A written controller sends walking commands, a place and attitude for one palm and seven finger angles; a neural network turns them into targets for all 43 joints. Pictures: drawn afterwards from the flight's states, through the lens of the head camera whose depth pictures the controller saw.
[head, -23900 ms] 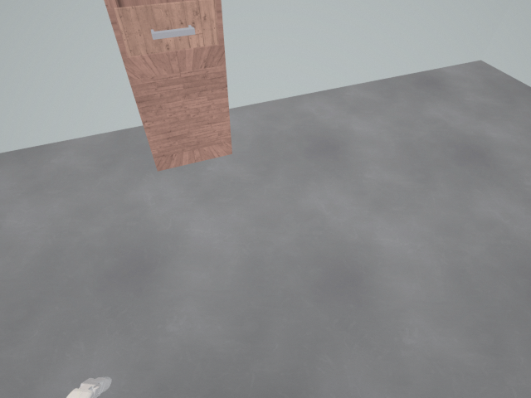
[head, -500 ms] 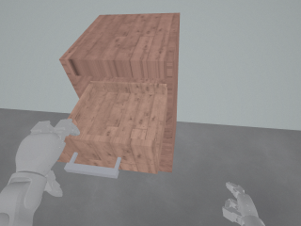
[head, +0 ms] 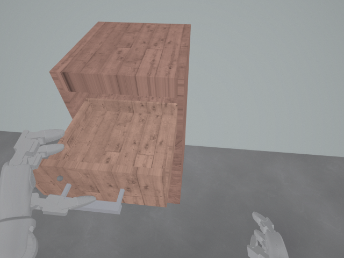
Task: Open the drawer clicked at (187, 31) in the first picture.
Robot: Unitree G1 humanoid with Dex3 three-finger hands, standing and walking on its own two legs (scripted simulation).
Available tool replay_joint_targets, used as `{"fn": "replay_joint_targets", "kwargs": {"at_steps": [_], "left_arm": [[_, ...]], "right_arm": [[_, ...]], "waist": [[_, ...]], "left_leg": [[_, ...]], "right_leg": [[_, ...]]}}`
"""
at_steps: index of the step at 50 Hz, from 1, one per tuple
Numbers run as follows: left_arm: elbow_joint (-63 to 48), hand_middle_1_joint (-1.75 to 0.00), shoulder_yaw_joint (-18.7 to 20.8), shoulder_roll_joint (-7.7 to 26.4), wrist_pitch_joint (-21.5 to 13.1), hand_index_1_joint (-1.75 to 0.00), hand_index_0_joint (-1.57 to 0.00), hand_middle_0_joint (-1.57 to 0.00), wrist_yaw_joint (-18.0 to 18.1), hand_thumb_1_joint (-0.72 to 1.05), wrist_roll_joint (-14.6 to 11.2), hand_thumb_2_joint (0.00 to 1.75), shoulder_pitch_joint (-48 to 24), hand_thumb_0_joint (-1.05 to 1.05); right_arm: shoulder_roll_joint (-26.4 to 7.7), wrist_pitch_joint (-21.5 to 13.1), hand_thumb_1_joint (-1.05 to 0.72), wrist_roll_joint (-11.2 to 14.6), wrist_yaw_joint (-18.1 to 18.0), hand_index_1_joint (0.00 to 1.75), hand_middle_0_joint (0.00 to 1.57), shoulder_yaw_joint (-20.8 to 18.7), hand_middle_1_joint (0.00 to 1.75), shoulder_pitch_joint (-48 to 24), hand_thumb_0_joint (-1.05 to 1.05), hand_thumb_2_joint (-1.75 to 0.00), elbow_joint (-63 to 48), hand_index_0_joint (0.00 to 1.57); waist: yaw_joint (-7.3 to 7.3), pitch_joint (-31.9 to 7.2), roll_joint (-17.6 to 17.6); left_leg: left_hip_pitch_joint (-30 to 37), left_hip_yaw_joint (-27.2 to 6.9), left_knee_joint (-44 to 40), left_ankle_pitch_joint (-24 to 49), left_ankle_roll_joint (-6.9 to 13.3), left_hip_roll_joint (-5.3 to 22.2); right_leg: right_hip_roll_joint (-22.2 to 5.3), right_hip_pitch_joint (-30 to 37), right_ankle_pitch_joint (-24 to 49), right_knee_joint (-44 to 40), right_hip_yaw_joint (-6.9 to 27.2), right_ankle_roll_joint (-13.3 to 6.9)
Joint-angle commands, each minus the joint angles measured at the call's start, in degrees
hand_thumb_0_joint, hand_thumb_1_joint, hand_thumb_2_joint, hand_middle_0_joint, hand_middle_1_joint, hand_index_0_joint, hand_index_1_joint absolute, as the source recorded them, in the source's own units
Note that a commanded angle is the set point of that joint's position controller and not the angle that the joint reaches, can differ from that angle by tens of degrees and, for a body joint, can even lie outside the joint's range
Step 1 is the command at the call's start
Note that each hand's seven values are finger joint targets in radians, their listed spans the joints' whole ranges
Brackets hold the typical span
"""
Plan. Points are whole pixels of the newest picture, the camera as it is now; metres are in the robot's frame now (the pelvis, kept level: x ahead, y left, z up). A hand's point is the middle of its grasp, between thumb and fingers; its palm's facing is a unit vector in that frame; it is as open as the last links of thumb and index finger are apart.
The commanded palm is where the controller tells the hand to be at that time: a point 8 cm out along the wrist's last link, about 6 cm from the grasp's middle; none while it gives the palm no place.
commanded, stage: draw the hand back to the body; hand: left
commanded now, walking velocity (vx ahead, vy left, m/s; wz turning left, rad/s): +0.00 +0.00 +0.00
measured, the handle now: (91, 197) +0.26 +0.26 -0.05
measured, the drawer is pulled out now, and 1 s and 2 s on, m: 0.30 0.30 0.30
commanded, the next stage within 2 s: step back with the hand held close in 0.70 s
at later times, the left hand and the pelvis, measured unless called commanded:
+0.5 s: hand (47, 185) +0.19 +0.24 +0.16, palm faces +0.41 -0.81 -0.41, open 8.6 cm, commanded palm +0.13 +0.28 +0.17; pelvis +0.00 +0.00 +0.00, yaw +0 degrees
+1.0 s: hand (42, 191) +0.18 +0.25 +0.15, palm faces +0.34 -0.82 -0.46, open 7.4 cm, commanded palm +0.11 +0.29 +0.17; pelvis -0.02 +0.01 +0.00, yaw +0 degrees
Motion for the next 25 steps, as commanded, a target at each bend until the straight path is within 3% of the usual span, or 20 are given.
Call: {"fn": "replay_joint_targets", "kwargs": {"at_steps": [1, 4, 6, 9, 11, 14, 16, 24, 25], "left_arm": [[-11.04, -0.84, 6.91, 9.93, -3.81, -0.84, -0.26, -0.26, 0.58, 0.06, -1.12, 0.54, -2.28, 0.0], [-10.61, -0.77, 7.77, 9.68, -3.91, -0.77, -0.25, -0.25, 0.0, 0.17, -1.52, 0.58, -0.73, 0.0], [-11.47, -0.73, 8.23, 10.08, -4.02, -0.73, -0.25, -0.25, -0.14, 0.23, -1.6, 0.62, -0.22, 0.0], [-12.99, -0.66, 9.1, 10.48, -4.16, -0.66, -0.24, -0.24, -0.24, 0.34, -1.7, 0.66, 1.32, 0.0], [-13.22, -0.62, 9.06, 10.54, -3.96, -0.62, -0.24, -0.24, -0.21, 0.41, -1.72, 0.69, 1.49, 0.0], [-13.41, -0.55, 9.76, 10.96, -3.84, -0.55, -0.23, -0.23, 0.02, 0.51, -1.75, 0.74, 1.96, 0.0], [-13.01, -0.5, 9.54, 10.82, -3.6, -0.5, -0.22, -0.22, 0.03, 0.58, -1.74, 0.76, 1.3, 0.0], [-11.66, -0.32, 8.95, 9.74, -3.18, -0.32, -0.2, -0.2, -0.16, 0.87, -2.02, 0.88, 0.89, 0.0], [-12.4, -0.3, 8.88, 9.98, -3.2, -0.3, -0.2, -0.2, -0.25, 0.9, -1.91, 0.9, 0.0, 0.0]], "right_arm": [[-5.93, -3.78, -0.9, -0.39, 0.24, 0.3, 0.2, -2.6, 0.3, -8.14, 0.0, -0.9, -8.99, 0.2], [-5.75, -3.17, -0.9, -0.23, 0.48, 0.3, 0.2, -3.0, 0.3, -8.15, 0.0, -0.9, -9.08, 0.2], [-5.85, -3.12, -0.9, -0.24, 0.47, 0.3, 0.2, -3.21, 0.3, -8.12, 0.0, -0.9, -9.18, 0.2], [-5.84, -2.85, -0.9, -0.22, 0.62, 0.3, 0.2, -3.61, 0.3, -7.98, 0.0, -0.9, -9.39, 0.2], [-5.78, -2.86, -0.9, -0.11, 0.45, 0.3, 0.2, -3.68, 0.3, -8.07, 0.0, -0.9, -9.09, 0.2], [-5.75, -2.68, -0.9, -0.1, 0.34, 0.3, 0.2, -3.78, 0.3, -8.12, 0.0, -0.9, -9.16, 0.2], [-5.69, -2.61, -0.9, 0.01, 0.16, 0.3, 0.2, -3.7, 0.3, -8.11, 0.0, -0.9, -8.8, 0.2], [-5.55, -2.24, -0.9, 0.14, 0.02, 0.3, 0.2, -3.68, 0.3, -8.56, 0.0, -0.9, -8.99, 0.2], [-5.76, -2.43, -0.9, 0.13, -0.06, 0.3, 0.2, -3.73, 0.3, -8.89, 0.0, -0.9, -9.04, 0.2]], "waist": [[0.24, -4.06, 0.44], [0.52, -5.35, -0.79], [0.51, -6.55, 1.11], [0.68, -9.66, -0.86], [0.39, -9.14, 1.06], [0.48, -9.13, -1.29], [0.12, -7.34, 1.22], [0.2, -6.29, -1.58], [0.16, -5.3, 0.39]], "left_leg": [[-2.76, 1.63, -3.37, 15.52, 1.88, -1.46], [-2.36, 1.93, -2.9, 17.01, 2.0, -1.48], [-1.79, 2.21, -2.78, 17.94, 1.91, -1.61], [-0.96, 2.26, -2.02, 20.71, 2.11, -1.61], [-0.55, 2.51, -1.9, 20.57, 2.01, -1.59], [-0.79, 2.25, -1.91, 19.86, 2.2, -1.78], [-0.88, 2.36, -2.21, 18.59, 1.97, -1.73], [-1.31, 1.87, -2.9, 15.22, 2.22, -1.77], [-1.02, 2.01, -2.95, 14.56, 2.13, -1.98]], "right_leg": [[0.42, 2.07, 11.78, -3.29, -0.54, -0.38], [0.43, 2.63, 13.64, -2.88, -0.32, -0.23], [0.25, 3.06, 14.8, -2.83, -0.19, -0.18], [0.28, 4.24, 17.65, -2.08, -0.1, 0.04], [0.15, 3.51, 17.59, -2.46, -0.06, 0.1], [0.41, 3.25, 17.19, -2.65, -0.14, 0.19], [0.25, 2.1, 15.67, -3.24, -0.13, 0.11], [0.34, 1.13, 12.01, -3.97, 0.08, 0.27], [0.59, 0.17, 11.08, -4.98, 0.34, 0.1]]}}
